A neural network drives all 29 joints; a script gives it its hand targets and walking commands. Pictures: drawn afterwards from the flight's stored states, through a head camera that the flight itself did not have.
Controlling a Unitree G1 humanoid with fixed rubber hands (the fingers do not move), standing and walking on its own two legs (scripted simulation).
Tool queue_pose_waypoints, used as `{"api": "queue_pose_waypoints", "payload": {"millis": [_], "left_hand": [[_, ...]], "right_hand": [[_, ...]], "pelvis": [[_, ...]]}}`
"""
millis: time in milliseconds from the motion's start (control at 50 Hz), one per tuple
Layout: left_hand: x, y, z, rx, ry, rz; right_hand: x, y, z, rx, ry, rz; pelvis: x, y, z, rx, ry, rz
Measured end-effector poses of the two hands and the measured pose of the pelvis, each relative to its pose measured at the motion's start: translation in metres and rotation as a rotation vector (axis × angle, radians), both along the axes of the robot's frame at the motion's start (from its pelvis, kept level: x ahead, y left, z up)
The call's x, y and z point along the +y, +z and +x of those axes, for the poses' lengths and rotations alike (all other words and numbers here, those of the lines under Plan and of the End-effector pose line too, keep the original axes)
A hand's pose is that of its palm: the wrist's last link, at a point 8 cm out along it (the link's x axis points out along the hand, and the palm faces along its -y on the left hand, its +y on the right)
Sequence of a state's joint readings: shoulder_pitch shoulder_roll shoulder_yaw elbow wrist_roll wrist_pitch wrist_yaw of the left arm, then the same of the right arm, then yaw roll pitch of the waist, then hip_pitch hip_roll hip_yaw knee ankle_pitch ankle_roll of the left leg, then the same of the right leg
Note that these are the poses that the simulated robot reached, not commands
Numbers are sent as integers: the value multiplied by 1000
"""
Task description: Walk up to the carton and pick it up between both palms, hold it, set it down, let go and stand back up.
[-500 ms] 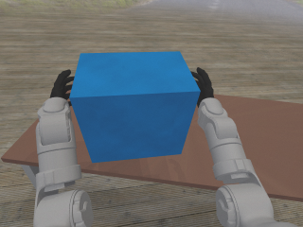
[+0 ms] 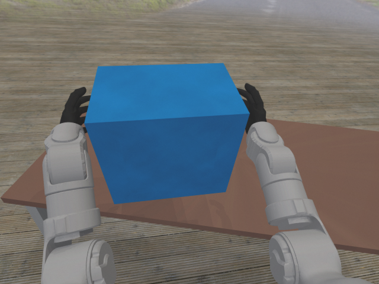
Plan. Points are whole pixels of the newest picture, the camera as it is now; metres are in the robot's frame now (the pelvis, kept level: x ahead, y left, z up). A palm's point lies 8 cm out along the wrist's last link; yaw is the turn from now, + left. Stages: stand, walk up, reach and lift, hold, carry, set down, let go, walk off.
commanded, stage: hold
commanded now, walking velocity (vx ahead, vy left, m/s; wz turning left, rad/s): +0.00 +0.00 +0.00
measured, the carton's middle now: (167, 135) +0.40 +0.01 +0.17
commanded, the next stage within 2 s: set down in 0.74 s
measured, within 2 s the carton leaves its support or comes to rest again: neither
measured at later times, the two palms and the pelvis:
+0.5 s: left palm (71, 129) +0.35 +0.19 +0.22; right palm (253, 122) +0.35 -0.16 +0.23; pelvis +0.00 +0.00 +0.00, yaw +0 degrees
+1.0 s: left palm (71, 126) +0.36 +0.19 +0.22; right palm (251, 117) +0.36 -0.16 +0.23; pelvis +0.00 +0.00 +0.00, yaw +0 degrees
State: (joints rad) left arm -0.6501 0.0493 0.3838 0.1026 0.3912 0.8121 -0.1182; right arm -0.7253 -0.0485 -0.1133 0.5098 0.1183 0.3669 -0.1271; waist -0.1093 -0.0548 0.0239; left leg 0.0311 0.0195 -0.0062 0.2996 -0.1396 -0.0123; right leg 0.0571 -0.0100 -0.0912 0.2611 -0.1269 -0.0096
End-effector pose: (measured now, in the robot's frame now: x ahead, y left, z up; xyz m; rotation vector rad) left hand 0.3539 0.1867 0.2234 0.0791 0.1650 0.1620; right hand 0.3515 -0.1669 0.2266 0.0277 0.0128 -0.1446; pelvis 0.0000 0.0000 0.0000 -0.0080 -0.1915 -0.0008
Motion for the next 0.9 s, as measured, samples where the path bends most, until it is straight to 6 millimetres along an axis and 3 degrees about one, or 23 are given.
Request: {"api": "queue_pose_waypoints", "payload": {"millis": [220, 660, 900], "left_hand": [[1, -6, 0, 13, -3, -6], [2, 2, -2, -9, -1, 0], [0, -6, -1, 6, 3, -7]], "right_hand": [[1, -3, -1, 14, -3, -5], [2, 3, -2, -7, -1, -3], [0, -1, 1, 3, 2, -18]], "pelvis": [[0, 0, -3, 7, -5, 0], [3, 0, -3, 6, 0, -1], [-1, 0, -2, 25, 0, 2]]}}
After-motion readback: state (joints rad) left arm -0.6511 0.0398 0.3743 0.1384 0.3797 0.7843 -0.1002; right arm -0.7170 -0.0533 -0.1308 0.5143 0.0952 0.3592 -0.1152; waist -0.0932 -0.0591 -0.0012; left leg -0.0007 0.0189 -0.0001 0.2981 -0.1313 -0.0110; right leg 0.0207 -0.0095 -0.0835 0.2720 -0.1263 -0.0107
